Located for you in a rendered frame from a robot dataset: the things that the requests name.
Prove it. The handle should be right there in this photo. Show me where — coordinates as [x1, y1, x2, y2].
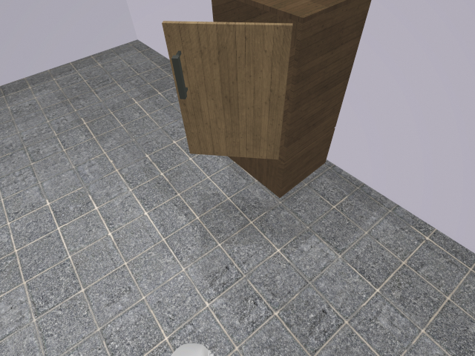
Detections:
[171, 51, 188, 99]

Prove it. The cupboard door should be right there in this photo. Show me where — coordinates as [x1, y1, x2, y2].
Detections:
[162, 21, 292, 159]

